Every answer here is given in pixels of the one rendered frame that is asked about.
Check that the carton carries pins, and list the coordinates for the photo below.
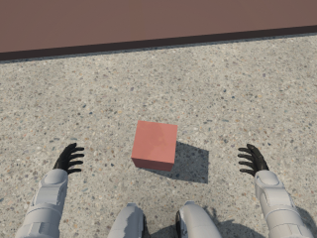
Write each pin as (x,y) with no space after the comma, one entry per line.
(154,146)

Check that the robot shin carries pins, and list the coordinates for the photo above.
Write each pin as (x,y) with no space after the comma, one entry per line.
(184,234)
(134,204)

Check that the robot right hand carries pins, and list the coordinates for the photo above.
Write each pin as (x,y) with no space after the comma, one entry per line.
(258,162)

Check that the right robot forearm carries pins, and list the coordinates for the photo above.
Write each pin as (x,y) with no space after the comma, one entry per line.
(280,213)

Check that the robot left shin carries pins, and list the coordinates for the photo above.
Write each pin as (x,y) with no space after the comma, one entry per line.
(134,204)

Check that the robot right shin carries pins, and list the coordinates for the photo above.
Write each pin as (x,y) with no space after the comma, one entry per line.
(184,234)

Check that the robot left hand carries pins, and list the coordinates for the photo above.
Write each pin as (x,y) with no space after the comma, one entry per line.
(64,160)

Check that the left robot forearm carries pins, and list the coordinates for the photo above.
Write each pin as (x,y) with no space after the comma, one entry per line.
(45,210)

